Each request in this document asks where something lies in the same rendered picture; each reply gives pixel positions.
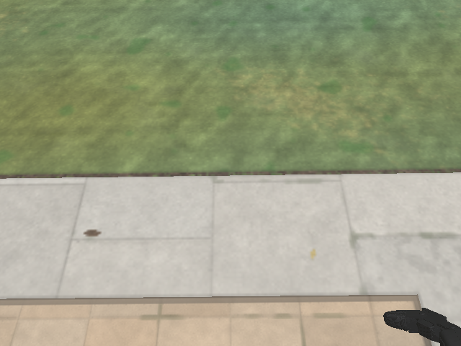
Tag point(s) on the robot right hand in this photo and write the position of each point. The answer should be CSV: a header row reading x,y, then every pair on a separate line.
x,y
427,323

